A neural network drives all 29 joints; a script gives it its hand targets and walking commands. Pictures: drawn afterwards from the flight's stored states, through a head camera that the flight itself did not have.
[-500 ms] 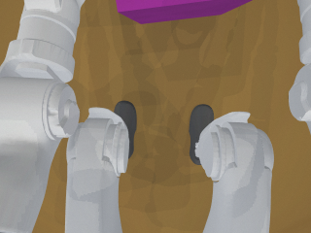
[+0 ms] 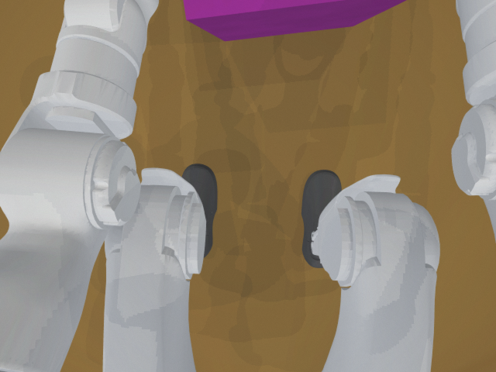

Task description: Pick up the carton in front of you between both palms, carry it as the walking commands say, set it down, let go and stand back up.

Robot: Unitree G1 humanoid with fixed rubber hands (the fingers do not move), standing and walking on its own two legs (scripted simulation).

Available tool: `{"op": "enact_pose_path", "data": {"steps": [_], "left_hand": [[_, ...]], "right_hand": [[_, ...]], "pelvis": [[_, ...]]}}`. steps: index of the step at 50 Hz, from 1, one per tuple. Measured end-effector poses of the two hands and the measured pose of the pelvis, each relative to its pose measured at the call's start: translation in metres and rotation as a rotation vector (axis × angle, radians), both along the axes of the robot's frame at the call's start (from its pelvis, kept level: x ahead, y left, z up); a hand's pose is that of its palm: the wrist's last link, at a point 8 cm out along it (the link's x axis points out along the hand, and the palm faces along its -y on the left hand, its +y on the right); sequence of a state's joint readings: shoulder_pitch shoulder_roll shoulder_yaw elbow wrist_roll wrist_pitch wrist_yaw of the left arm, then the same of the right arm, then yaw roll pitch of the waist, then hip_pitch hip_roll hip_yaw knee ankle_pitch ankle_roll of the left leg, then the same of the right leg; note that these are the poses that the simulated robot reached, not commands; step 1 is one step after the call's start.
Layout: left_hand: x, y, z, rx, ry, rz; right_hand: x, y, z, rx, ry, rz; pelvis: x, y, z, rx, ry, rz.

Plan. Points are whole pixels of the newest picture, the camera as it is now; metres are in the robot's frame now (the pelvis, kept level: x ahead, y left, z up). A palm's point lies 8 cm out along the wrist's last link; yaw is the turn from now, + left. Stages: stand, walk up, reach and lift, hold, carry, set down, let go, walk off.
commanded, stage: reach and lift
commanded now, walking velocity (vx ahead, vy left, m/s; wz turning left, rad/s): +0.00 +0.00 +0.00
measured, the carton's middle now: out of the picture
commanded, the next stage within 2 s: none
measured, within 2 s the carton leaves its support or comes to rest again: leaves its support in 0.44 s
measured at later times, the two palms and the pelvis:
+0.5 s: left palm out of the picture +0.56 +0.11 -0.15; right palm out of the picture +0.57 -0.19 -0.16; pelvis +0.01 +0.00 +0.00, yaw -1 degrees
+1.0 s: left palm out of the picture +0.51 +0.11 +0.04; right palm out of the picture +0.51 -0.19 +0.04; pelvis -0.01 +0.02 +0.11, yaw -3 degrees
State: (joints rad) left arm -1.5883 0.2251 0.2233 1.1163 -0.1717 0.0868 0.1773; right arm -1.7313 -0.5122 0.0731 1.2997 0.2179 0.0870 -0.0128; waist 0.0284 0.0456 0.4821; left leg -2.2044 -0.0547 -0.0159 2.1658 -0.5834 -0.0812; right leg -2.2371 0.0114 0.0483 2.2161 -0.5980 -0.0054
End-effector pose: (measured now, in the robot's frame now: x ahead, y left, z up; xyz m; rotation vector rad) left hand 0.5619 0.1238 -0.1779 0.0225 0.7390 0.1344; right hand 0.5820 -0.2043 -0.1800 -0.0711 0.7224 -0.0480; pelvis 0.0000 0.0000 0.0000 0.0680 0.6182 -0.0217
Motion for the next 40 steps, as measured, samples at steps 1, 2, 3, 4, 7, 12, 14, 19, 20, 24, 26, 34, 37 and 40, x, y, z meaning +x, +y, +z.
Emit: {"op": "enact_pose_path", "data": {"steps": [1,2,3,4,7,12,14,19,20,24,26,34,37,40], "left_hand": [[0.000,-0.003,0.000,-0.005,-0.001,-0.007],[0.000,-0.006,0.000,-0.009,-0.001,-0.016],[0.000,-0.011,0.000,-0.015,-0.002,-0.022],[-0.001,-0.012,-0.001,-0.012,-0.003,-0.010],[-0.001,-0.012,-0.001,-0.012,-0.007,0.004],[0.002,-0.010,-0.001,-0.042,0.008,-0.004],[0.003,-0.009,0.000,-0.046,0.016,-0.011],[0.005,-0.009,0.001,-0.030,0.026,0.007],[0.005,-0.009,0.002,-0.027,0.028,0.013],[0.004,-0.013,0.020,-0.018,0.013,0.023],[-0.001,-0.014,0.034,-0.019,-0.002,0.030],[-0.030,-0.022,0.115,-0.065,-0.029,0.022],[-0.038,-0.025,0.144,-0.065,-0.023,0.012],[-0.045,-0.025,0.167,-0.057,-0.016,0.008]], "right_hand": [[0.000,0.004,0.000,0.005,-0.001,0.009],[0.001,0.008,-0.001,0.011,-0.001,0.020],[0.001,0.011,0.000,0.010,-0.003,0.020],[0.001,0.011,0.000,-0.001,-0.001,0.016],[0.002,0.011,0.001,-0.014,0.011,0.023],[0.005,0.012,0.002,0.004,0.032,0.042],[0.005,0.012,0.002,0.013,0.034,0.043],[0.000,0.013,0.002,0.022,0.033,0.042],[-0.001,0.013,0.002,0.016,0.035,0.041],[-0.009,0.015,0.017,-0.026,0.022,0.002],[-0.013,0.015,0.033,-0.019,0.008,-0.023],[-0.042,0.007,0.129,0.011,-0.018,-0.083],[-0.051,0.004,0.160,0.011,-0.012,-0.093],[-0.057,0.004,0.184,0.008,-0.004,-0.089]], "pelvis": [[-0.001,0.000,0.000,-0.001,-0.003,0.000],[-0.001,0.000,0.001,-0.001,-0.007,-0.001],[-0.002,0.000,0.001,-0.002,-0.012,-0.001],[-0.002,0.000,0.002,-0.002,-0.017,-0.001],[-0.003,0.000,0.001,-0.002,-0.025,0.001],[-0.001,0.000,-0.005,-0.006,-0.024,0.010],[0.001,0.000,-0.008,-0.009,-0.022,0.013],[0.006,0.000,-0.011,-0.016,0.000,0.018],[0.007,0.001,-0.011,-0.017,0.008,0.019],[0.009,0.003,-0.006,-0.021,0.044,0.011],[0.010,0.006,-0.001,-0.020,0.064,0.002],[0.003,0.015,0.038,-0.029,0.115,-0.024],[-0.002,0.017,0.055,-0.032,0.121,-0.030],[-0.006,0.018,0.070,-0.030,0.128,-0.035]]}}
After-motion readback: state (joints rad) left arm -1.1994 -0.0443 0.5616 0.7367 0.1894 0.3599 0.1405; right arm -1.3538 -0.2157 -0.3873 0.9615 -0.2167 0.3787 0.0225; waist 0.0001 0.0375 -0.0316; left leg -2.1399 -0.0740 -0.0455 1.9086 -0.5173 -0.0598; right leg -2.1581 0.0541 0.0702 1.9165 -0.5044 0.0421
